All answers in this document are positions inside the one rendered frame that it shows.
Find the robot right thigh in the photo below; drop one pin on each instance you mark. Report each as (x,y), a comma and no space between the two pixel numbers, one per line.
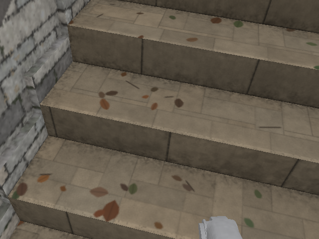
(218,227)

